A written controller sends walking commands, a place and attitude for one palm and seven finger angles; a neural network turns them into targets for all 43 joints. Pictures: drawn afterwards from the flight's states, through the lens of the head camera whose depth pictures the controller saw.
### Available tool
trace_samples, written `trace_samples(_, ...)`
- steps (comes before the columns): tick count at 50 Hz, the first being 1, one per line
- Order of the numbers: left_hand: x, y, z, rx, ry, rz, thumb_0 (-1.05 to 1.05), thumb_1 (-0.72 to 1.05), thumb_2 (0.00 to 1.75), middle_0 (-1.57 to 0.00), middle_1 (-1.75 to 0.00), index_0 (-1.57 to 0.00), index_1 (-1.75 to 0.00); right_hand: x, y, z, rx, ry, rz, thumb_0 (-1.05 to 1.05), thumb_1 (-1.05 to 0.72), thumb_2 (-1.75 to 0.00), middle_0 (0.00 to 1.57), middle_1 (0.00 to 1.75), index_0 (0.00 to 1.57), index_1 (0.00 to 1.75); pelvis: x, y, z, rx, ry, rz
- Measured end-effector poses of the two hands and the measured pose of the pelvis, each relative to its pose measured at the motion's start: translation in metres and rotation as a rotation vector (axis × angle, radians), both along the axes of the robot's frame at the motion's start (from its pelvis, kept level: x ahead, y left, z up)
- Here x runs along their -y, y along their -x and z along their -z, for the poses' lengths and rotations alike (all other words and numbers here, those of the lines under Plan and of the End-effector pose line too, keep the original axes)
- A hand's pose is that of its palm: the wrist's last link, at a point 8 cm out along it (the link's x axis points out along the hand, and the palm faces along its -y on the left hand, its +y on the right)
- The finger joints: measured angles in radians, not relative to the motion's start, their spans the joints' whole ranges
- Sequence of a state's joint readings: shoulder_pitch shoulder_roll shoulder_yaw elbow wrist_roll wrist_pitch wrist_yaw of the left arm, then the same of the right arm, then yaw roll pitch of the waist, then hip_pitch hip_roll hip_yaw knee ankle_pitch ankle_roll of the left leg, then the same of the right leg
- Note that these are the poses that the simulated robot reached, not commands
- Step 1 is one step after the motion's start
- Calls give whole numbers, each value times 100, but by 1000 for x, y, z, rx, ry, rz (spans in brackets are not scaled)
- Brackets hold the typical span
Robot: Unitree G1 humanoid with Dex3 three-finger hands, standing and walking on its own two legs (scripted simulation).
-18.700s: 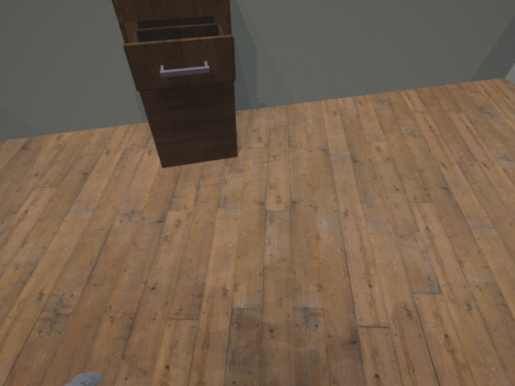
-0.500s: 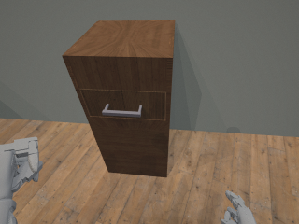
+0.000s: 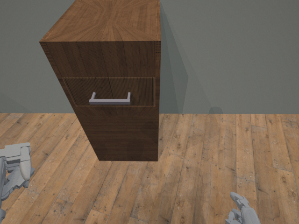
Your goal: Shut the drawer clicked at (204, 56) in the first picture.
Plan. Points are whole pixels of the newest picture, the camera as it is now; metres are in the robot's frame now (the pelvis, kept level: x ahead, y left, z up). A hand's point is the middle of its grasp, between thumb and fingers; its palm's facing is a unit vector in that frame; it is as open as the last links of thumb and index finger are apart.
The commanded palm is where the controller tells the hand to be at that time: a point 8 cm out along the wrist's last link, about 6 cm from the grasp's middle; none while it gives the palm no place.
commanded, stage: step back with the hand held close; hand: left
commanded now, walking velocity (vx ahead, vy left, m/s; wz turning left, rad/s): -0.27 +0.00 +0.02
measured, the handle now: (110, 98) +0.63 +0.21 -0.09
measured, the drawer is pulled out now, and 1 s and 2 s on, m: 0.00 0.00 0.00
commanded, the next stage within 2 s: stop stepping back and stand still in 1.42 s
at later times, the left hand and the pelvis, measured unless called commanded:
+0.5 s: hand (8, 197) +0.14 +0.25 +0.16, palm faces +0.39 -0.78 -0.48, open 3.2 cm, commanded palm +0.08 +0.29 +0.18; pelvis -0.05 +0.01 -0.01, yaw +1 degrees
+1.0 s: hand out of the picture +0.09 +0.25 +0.17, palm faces +0.44 -0.75 -0.50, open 3.2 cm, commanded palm +0.03 +0.28 +0.18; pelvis -0.09 -0.01 -0.02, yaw +3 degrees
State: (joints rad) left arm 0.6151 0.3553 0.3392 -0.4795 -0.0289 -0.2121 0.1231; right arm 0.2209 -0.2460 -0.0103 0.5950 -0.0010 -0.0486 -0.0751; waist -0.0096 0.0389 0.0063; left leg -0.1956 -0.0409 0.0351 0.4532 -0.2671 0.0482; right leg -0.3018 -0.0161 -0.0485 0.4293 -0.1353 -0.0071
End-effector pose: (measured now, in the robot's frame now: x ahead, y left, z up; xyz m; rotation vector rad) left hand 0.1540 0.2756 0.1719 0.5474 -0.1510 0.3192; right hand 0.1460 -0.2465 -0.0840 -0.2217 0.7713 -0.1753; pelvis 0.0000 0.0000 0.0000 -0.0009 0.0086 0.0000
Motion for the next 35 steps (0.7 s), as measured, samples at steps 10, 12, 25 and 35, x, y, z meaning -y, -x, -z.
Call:
trace_samples(10,-11,25,-9,64,-53,-11,1,89,89,-140,-160,-140,-160,-15,5,-2,59,-14,-12,2,-90,-90,20,30,20,29,-8,22,7,10,-14,5)
trace_samples(12,-11,30,-7,73,-49,-15,1,89,89,-140,-160,-140,-160,-18,6,-3,75,-18,-21,2,-90,-90,20,30,20,29,-7,27,9,11,-13,5)
trace_samples(25,-9,54,-4,140,-55,12,1,89,89,-140,-160,-141,-160,-15,37,-6,65,30,-35,1,-90,-90,20,30,20,30,-6,50,15,7,-2,-16)
trace_samples(35,-1,66,-7,179,-94,15,1,89,89,-140,-160,-141,-160,-3,50,6,40,30,-37,1,-90,-90,20,30,20,30,4,64,23,9,-3,-25)
